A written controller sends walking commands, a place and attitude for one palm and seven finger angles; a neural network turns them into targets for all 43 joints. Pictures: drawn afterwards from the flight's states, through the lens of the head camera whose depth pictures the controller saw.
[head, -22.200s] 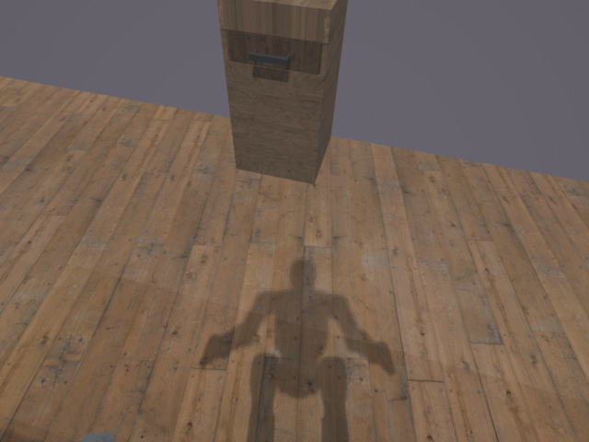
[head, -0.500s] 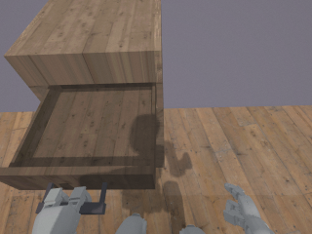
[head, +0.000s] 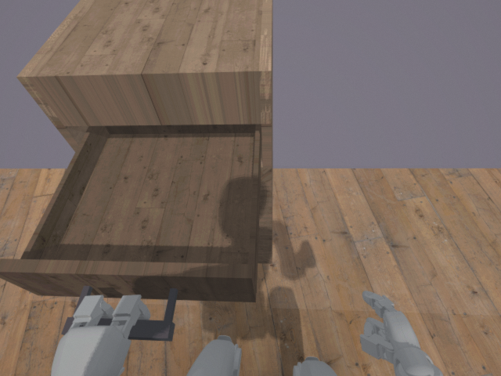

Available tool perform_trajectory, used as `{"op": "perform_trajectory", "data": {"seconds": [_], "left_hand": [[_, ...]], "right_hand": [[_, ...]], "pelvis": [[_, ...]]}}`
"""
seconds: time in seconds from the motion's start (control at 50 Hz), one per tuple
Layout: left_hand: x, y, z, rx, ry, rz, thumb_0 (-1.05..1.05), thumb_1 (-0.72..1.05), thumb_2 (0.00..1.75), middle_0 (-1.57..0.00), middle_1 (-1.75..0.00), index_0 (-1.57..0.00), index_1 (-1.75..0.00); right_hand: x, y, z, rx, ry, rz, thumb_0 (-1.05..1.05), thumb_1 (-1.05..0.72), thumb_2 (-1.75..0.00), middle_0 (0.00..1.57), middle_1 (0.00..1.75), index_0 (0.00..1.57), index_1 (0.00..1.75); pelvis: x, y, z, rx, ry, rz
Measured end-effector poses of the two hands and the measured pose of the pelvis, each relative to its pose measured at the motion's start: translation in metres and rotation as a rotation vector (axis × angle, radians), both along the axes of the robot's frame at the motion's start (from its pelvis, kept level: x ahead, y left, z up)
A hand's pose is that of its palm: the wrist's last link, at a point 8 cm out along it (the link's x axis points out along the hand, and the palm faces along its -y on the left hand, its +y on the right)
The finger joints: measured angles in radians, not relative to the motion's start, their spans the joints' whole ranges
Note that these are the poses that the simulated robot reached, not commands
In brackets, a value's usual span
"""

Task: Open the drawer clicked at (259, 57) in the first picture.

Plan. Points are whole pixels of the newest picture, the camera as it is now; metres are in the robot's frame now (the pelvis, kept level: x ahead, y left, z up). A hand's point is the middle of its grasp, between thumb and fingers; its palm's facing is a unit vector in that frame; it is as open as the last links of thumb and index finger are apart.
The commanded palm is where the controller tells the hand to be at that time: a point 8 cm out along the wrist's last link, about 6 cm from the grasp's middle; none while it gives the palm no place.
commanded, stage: open the thumb to release the handle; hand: left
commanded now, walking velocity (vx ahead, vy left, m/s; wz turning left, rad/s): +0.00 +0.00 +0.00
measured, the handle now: (124, 312) +0.21 +0.22 +0.00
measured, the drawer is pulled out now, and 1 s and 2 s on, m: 0.30 0.30 0.30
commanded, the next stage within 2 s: lift the hand off the handle in 0.40 s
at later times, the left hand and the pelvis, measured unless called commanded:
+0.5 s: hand (110, 357) +0.15 +0.23 -0.02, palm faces -0.06 -0.12 -0.99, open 13.2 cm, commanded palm +0.13 +0.22 +0.03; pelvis -0.01 +0.00 +0.01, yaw +0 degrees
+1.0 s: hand (110, 345) +0.17 +0.23 -0.02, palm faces -0.03 -0.12 -0.99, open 13.8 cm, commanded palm +0.15 +0.23 +0.04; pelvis -0.01 +0.01 +0.01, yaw +0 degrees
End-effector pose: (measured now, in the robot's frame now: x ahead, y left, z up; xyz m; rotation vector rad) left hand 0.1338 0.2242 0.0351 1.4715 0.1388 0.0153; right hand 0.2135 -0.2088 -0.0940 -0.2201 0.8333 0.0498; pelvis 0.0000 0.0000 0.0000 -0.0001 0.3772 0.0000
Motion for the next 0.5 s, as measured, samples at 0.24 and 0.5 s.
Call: {"op": "perform_trajectory", "data": {"seconds": [0.24,0.5], "left_hand": [[0.004,0.005,0.0,-0.002,-0.005,0.081,0.01,0.25,0.62,-0.33,-1.28,-0.37,-1.28],[0.0,0.007,0.0,-0.012,-0.006,0.042,0.0,-0.39,0.35,-0.29,-1.21,-0.33,-1.21]], "right_hand": [[-0.014,-0.005,0.004,-0.012,0.018,-0.019,0.02,-0.91,-0.9,0.2,0.3,0.2,0.3],[-0.021,-0.008,0.011,-0.029,0.006,-0.034,0.02,-0.91,-0.9,0.2,0.3,0.2,0.3]], "pelvis": [[-0.005,0.0,0.006,-0.006,-0.024,0.012],[-0.009,0.003,0.008,-0.014,-0.036,0.009]]}}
